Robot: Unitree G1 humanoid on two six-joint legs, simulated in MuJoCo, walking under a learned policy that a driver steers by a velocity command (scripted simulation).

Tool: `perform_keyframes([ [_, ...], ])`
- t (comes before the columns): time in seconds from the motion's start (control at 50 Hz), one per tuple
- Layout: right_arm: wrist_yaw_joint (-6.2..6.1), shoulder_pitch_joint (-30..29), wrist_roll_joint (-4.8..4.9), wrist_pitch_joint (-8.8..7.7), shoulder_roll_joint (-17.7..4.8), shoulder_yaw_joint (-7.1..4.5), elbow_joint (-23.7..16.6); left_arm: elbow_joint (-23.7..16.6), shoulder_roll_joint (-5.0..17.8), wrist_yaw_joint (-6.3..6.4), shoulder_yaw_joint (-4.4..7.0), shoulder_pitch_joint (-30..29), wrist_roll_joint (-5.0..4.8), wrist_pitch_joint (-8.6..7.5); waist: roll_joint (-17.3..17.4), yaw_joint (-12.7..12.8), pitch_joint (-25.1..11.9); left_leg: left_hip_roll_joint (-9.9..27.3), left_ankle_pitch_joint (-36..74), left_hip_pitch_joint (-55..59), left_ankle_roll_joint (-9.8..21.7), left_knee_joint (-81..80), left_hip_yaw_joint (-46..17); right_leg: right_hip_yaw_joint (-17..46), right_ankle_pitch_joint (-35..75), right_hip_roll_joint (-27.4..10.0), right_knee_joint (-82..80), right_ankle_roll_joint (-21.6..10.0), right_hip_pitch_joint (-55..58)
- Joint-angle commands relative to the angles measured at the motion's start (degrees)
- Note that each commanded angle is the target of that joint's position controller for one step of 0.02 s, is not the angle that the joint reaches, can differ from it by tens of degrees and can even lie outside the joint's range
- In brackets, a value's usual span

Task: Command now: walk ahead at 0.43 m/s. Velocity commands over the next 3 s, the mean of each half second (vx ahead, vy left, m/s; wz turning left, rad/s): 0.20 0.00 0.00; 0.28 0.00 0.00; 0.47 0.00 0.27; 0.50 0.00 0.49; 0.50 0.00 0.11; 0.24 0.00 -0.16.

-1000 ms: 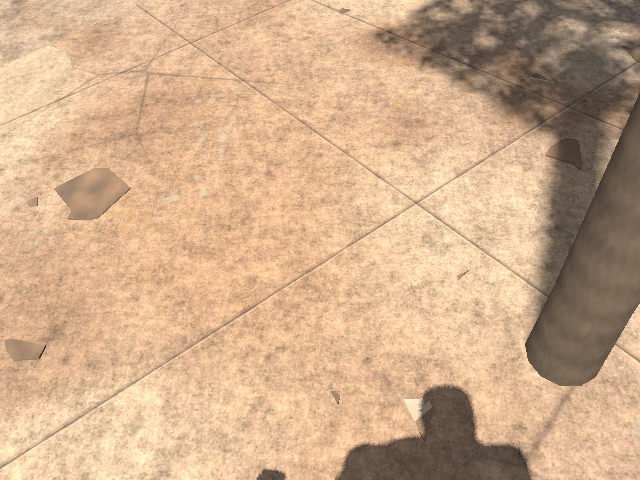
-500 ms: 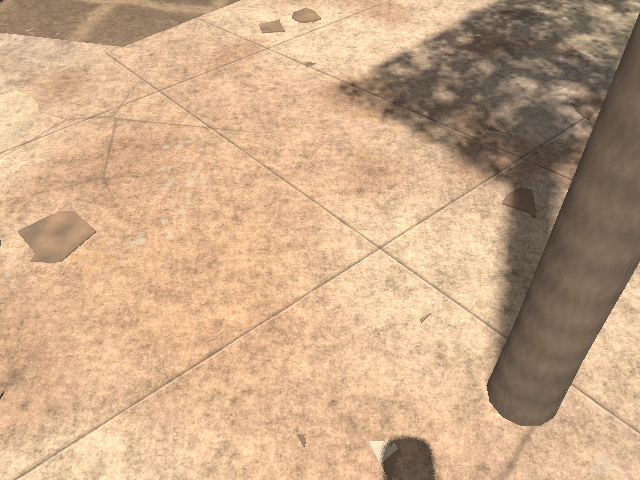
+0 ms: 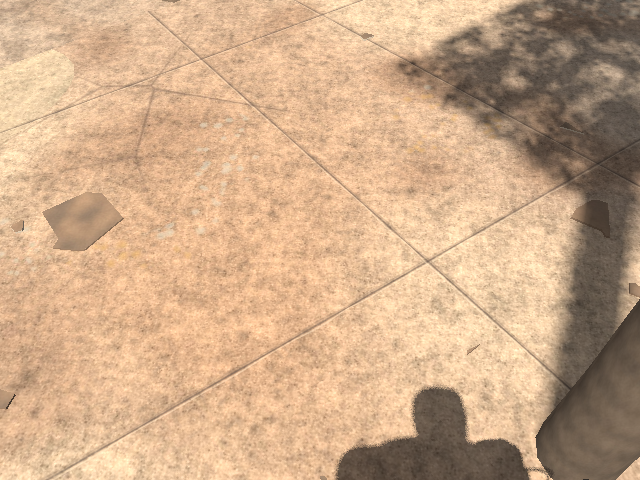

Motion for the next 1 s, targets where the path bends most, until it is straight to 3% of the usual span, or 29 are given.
perform_keyframes([
  [0.02,-1.20,0.32,-0.63,-1.50,-5.49,-1.70,-2.91,-1.72,10.19,0.67,2.37,-0.94,0.25,-0.65,-5.55,-4.67,2.37,-3.45,0.41,9.64,3.34,-4.23,1.22,3.63,47.63,-15.08,7.03,-5.75,-6.01],
  [0.04,-1.86,6.89,-0.95,-2.29,-6.12,-2.32,-0.48,-1.06,10.07,0.98,2.18,-1.03,0.21,-0.18,-4.73,-7.23,-1.23,-5.41,1.23,16.62,4.46,-6.67,2.02,2.81,55.01,-13.84,15.73,-4.82,-5.38],
  [0.06,-2.54,15.96,-1.63,-3.31,-7.10,-2.92,2.64,-1.07,9.21,1.13,1.86,-1.19,-0.18,0.04,-3.66,-10.74,-5.79,-4.57,6.74,27.85,5.79,-9.83,1.31,1.10,51.57,-11.23,27.13,-3.30,-9.72],
  [0.08,-3.23,24.90,-2.80,-4.03,-11.51,-3.93,4.34,-2.73,6.32,1.25,0.90,0.63,-0.56,0.03,2.19,-12.13,-13.53,9.19,14.94,42.37,7.82,-8.04,-12.11,-0.75,28.21,-7.78,43.45,-2.01,-20.80],
  [0.1,-2.98,25.13,-1.77,-3.44,-16.84,-5.01,4.49,-1.47,1.03,1.26,0.15,11.02,-2.49,0.83,13.84,-7.48,-22.46,25.41,29.34,52.57,18.06,-11.93,-36.71,-0.49,-16.44,2.47,64.13,-0.10,-34.40],
  [0.12,-2.72,20.42,1.17,-2.83,-13.76,-4.70,3.59,-0.38,6.53,1.77,1.64,7.78,-0.46,1.68,4.02,-6.34,-19.05,21.63,30.01,44.64,17.37,-14.68,-35.85,6.19,-11.04,-0.35,67.55,-0.48,-34.92],
  [0.14,-2.87,13.87,1.48,-3.00,-8.69,-3.14,2.56,-1.62,5.90,1.57,1.66,1.57,0.12,1.66,1.95,-4.88,-10.55,18.85,31.32,36.67,15.58,-15.20,-25.24,5.75,-7.23,-2.56,66.00,-0.40,-36.47],
  [0.16,-2.87,11.29,1.09,-3.33,-4.80,-1.98,2.60,-2.02,4.77,1.45,1.47,-1.32,0.34,1.51,0.87,-4.14,-6.68,15.77,36.08,31.41,13.56,-16.71,-18.90,5.35,-5.20,-4.31,62.43,-0.17,-36.03],
  [0.18,-2.95,11.51,1.32,-3.53,-3.43,-1.47,3.36,-2.20,5.09,1.13,1.76,-3.04,0.47,2.04,1.58,-3.69,-4.84,13.63,37.60,27.80,11.65,-17.97,-14.97,5.48,-4.04,-5.25,59.71,0.02,-34.23],
  [0.3,-3.05,11.83,0.45,-5.08,-4.64,-0.35,6.20,-1.01,1.54,1.23,0.92,-3.40,0.75,5.78,3.22,-0.21,-5.81,9.29,39.66,19.90,10.25,-19.96,-5.54,2.78,-0.11,-4.28,43.26,2.98,-25.49],
  [0.44,-3.45,15.98,0.43,-2.09,-4.58,0.18,9.49,-1.14,2.30,2.19,0.07,-11.35,-0.03,6.25,3.96,-3.71,-3.02,8.91,7.92,17.84,9.09,-21.40,-9.00,0.91,3.05,-4.72,25.68,2.93,-20.06],
  [0.48,-3.77,15.16,0.84,-1.69,-3.91,0.50,9.69,-0.17,1.99,2.57,-0.45,-10.40,0.33,5.54,1.16,-2.29,-1.24,7.50,0.87,15.30,6.54,-19.20,-9.58,1.94,9.68,-5.41,13.76,2.14,-13.90],
  [0.5,-3.82,16.41,0.69,-1.74,-3.12,0.72,9.81,0.40,3.70,2.84,-0.33,-9.17,0.63,4.88,-1.49,-2.67,-1.37,6.03,-1.60,13.99,4.36,-17.80,-9.73,6.16,14.90,-9.12,10.69,1.75,-10.36],
  [0.52,-3.70,19.58,0.65,-1.67,-2.43,0.49,9.92,0.48,6.54,3.06,-0.11,-8.58,0.92,4.21,-6.07,-5.48,-1.03,2.26,-5.46,13.60,2.82,-15.00,-7.36,11.48,23.38,-14.32,10.51,0.41,-9.67],
  [0.54,-3.72,24.24,1.90,-0.51,0.59,0.92,11.98,2.17,5.40,3.27,-0.35,-10.49,-0.15,4.54,-12.14,-7.41,-0.98,-0.45,-10.57,19.14,2.01,-17.81,-5.13,12.11,17.92,-14.78,9.95,-2.75,-16.18],
  [0.56,-3.92,22.47,1.31,0.02,-1.62,0.51,12.41,2.21,3.55,2.99,-0.40,-10.43,-0.25,4.62,-10.11,-5.90,0.73,-1.56,-12.63,20.69,1.85,-15.92,-4.30,11.49,5.46,-12.17,8.69,-2.58,-18.41],
  [0.58,-3.81,20.31,0.82,0.29,-3.28,-0.29,11.74,2.51,4.25,2.84,0.04,-9.65,-0.23,4.73,-9.13,-4.92,1.56,-2.79,-17.45,20.12,2.51,-12.84,-3.21,11.26,-6.02,-10.55,7.91,-3.13,-19.75],
  [0.6,-3.39,19.30,0.52,0.51,-3.47,-0.62,11.25,2.65,5.43,2.87,0.53,-9.18,0.04,5.06,-9.10,-4.74,2.94,-3.44,-22.66,17.91,2.98,-10.71,-2.78,12.80,-16.17,-10.56,6.16,-4.26,-20.97],
  [0.62,-3.09,18.95,0.08,0.29,-2.39,-0.47,10.98,1.96,6.47,2.42,0.98,-9.00,-0.77,4.91,-8.10,-4.83,5.80,-3.98,-25.41,15.23,3.30,-9.42,-2.94,15.22,-21.05,-11.81,4.24,-5.09,-22.90],
  [0.66,-2.69,19.55,-0.23,-0.66,0.77,0.10,11.05,2.03,6.81,1.96,1.65,-7.79,-0.80,4.61,-8.69,-4.71,6.65,-4.35,-22.66,13.58,3.46,-5.89,-1.71,19.99,-23.53,-15.06,2.14,-7.41,-22.03],
  [0.7,-2.68,21.85,-0.26,-1.39,0.50,-0.31,11.78,1.04,6.25,1.66,2.07,-9.33,-0.41,4.04,-7.94,-6.59,5.16,-3.75,-19.07,18.41,4.89,-7.59,-2.42,20.24,-19.92,-16.07,3.60,-8.34,-24.02],
  [0.72,-2.79,24.70,-0.05,-1.86,-0.18,-0.62,12.77,-0.30,5.67,1.39,2.11,-12.16,-0.57,3.73,-5.59,-8.40,4.97,-2.78,-20.03,23.51,5.77,-11.35,-4.66,17.32,-17.54,-14.10,6.92,-7.23,-28.16],
  [0.74,-3.14,28.94,0.22,-2.33,-2.11,-1.23,14.10,-2.52,3.91,1.05,1.71,-16.43,-0.87,3.25,0.47,-10.62,5.23,1.25,-25.58,30.49,7.62,-18.10,-12.79,11.10,-13.75,-9.38,15.05,-4.77,-35.82],
  [0.76,-3.56,33.86,0.78,-2.60,-6.05,-2.53,15.75,-4.90,1.31,0.73,1.13,-20.51,-0.71,2.55,9.46,-12.37,5.84,9.47,-31.75,38.33,10.49,-27.14,-26.63,1.01,-7.64,-1.94,29.36,-1.73,-45.53],
  [0.78,-3.63,35.26,0.50,-2.47,-7.91,-3.16,16.07,-6.67,3.30,0.74,1.44,-22.95,0.77,2.16,9.52,-12.58,8.79,16.66,-25.51,41.01,13.11,-29.48,-33.69,-1.45,-10.13,-2.09,37.87,-1.20,-53.73],
  [0.8,-3.73,34.10,0.06,-2.54,-6.26,-2.89,15.80,-6.43,4.11,0.67,1.81,-22.20,1.43,1.91,4.22,-10.64,8.84,17.45,-17.45,39.74,14.20,-28.00,-32.41,1.16,-8.30,-4.68,43.71,-1.30,-54.22],
  [0.84,-3.53,30.90,-0.05,-2.92,-3.90,-2.36,14.64,-5.17,3.36,-0.38,2.09,-19.11,1.18,1.39,0.64,-7.16,5.47,14.92,-7.54,40.26,12.34,-27.43,-26.28,2.12,-2.80,-6.61,47.25,-1.56,-53.08],
  [0.94,-3.73,31.58,0.56,-3.61,-2.02,-1.31,15.14,-7.42,1.49,-1.64,1.90,-24.36,0.88,2.35,2.73,-6.70,4.13,8.44,14.37,38.23,9.14,-27.13,-12.56,-1.89,7.29,-6.01,42.47,0.42,-50.78],
  [1.0,-3.78,32.32,0.45,-3.69,-1.63,-0.65,15.18,-10.00,1.25,-1.67,1.19,-30.36,0.07,2.58,4.92,-7.98,4.48,6.36,17.98,35.04,8.28,-27.35,-8.42,-3.74,12.61,-4.96,32.57,0.36,-44.99],
])
Next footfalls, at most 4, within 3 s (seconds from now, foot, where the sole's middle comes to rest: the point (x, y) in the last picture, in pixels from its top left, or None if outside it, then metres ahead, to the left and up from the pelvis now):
0.08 left None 0.21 0.10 -0.77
0.50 right None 0.23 -0.09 -0.77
1.16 right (400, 445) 0.54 -0.09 -0.77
1.70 left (291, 339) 0.77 0.16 -0.77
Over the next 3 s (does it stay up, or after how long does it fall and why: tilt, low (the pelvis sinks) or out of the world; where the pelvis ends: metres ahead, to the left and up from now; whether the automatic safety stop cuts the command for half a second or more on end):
stays up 1.19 0.31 0.00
